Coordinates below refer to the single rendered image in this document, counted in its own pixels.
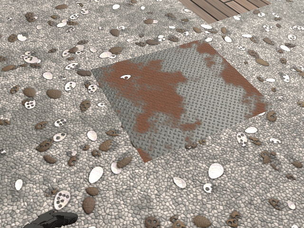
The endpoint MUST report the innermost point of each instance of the left robot hand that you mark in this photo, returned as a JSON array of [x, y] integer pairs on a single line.
[[52, 219]]

